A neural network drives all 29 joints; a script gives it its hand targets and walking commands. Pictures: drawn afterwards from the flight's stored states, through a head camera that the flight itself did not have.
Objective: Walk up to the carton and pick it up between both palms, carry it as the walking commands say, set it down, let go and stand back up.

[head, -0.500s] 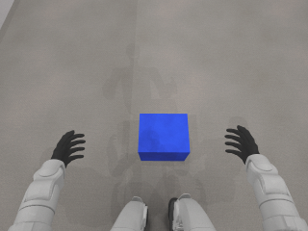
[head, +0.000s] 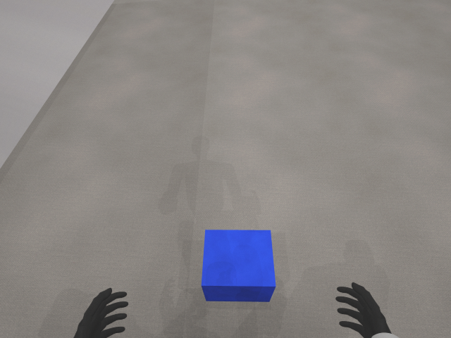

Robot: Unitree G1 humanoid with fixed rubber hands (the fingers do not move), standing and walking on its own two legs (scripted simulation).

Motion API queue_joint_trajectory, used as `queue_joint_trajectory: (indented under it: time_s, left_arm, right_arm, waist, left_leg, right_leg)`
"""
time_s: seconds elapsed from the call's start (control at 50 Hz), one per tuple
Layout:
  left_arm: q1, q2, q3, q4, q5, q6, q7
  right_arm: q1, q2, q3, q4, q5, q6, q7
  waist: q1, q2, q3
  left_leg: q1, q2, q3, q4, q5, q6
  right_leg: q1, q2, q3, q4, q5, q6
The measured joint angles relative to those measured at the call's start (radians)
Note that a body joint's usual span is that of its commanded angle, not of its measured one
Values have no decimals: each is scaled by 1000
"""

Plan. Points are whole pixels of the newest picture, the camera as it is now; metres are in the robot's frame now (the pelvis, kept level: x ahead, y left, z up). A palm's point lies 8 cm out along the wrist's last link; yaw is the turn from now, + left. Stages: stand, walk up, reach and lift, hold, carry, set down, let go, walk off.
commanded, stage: let go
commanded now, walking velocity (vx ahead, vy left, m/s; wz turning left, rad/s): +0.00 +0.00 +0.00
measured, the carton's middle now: (237, 266) +0.47 -0.01 -0.65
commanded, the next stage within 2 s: stand in 0.32 s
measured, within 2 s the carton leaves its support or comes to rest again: neither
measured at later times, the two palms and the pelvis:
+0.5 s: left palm out of the picture +0.14 +0.28 -0.07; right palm (383, 321) +0.17 -0.24 -0.06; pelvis +0.02 +0.01 +0.00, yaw +0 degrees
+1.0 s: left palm out of the picture +0.09 +0.28 -0.09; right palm out of the picture +0.12 -0.27 -0.07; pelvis -0.01 +0.01 +0.00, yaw +0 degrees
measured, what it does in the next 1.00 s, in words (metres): stands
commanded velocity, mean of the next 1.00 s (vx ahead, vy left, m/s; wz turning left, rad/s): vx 0.00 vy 0.00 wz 0.00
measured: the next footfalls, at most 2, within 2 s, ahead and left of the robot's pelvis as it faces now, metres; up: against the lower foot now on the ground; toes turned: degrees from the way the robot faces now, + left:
none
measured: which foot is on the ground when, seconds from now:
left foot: down 0.00-1.00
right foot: down 0.00-1.00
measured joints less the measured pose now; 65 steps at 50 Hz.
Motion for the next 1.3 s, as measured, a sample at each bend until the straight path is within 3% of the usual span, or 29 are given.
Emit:
queue_joint_trajectory:
  time_s: [0.22,0.34,0.42,0.5,0.82,1.3]
  left_arm:
    - [-6,0,-3,-1,13,33,1]
    - [-12,0,-3,-1,13,35,25]
    - [-11,0,-3,108,59,5,83]
    - [18,0,-3,195,78,-19,105]
    - [46,0,-3,302,86,-91,110]
    - [54,0,-3,362,86,-111,110]
  right_arm:
    - [0,0,5,0,0,10,5]
    - [0,1,10,0,0,15,5]
    - [3,-24,16,79,0,1,-15]
    - [17,-59,16,135,0,-31,-24]
    - [24,-88,16,218,-8,-96,-33]
    - [63,-108,16,297,-9,-123,-34]
  waist:
    - [0,-9,-5]
    - [0,-14,-3]
    - [0,-12,-78]
    - [0,-9,-185]
    - [0,-8,-253]
    - [0,-7,-176]
  left_leg:
    - [42,0,-1,-6,-8,1]
    - [42,0,-1,-4,-9,1]
    - [43,0,-1,-4,-18,5]
    - [43,0,-2,-4,-31,10]
    - [42,1,-1,-15,-6,14]
    - [42,1,-1,-25,22,14]
  right_leg:
    - [52,0,0,-26,2,0]
    - [55,0,0,-30,4,0]
    - [56,1,0,-30,-6,0]
    - [55,1,0,-30,-20,0]
    - [54,1,0,-40,5,0]
    - [55,1,0,-51,34,0]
